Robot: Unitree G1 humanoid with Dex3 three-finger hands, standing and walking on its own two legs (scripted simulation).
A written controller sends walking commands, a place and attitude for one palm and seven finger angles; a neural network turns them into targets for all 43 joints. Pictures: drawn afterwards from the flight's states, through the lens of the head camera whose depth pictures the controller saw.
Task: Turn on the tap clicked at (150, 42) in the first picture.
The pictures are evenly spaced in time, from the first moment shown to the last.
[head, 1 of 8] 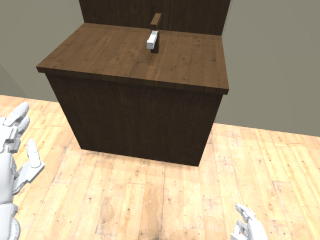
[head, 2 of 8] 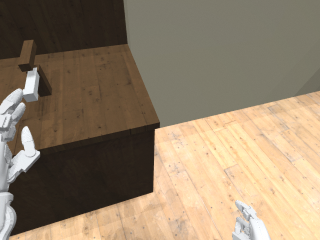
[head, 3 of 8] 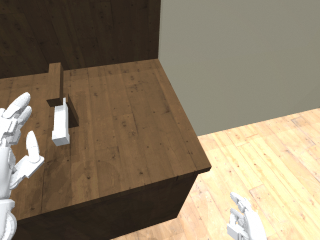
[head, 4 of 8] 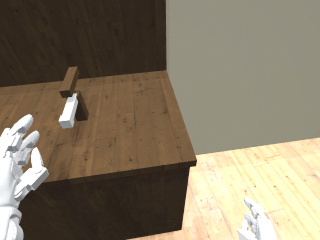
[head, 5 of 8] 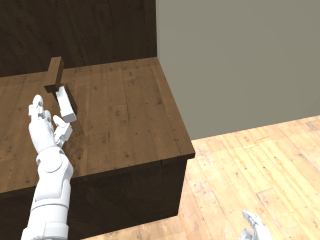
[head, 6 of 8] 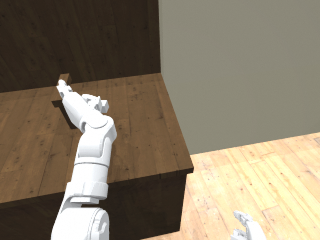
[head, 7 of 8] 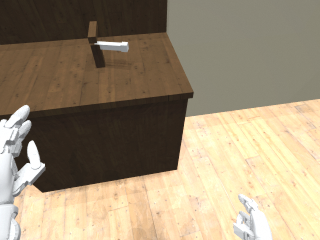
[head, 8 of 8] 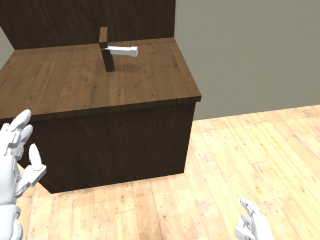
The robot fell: no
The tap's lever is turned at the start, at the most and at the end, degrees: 0 73 73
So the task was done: yes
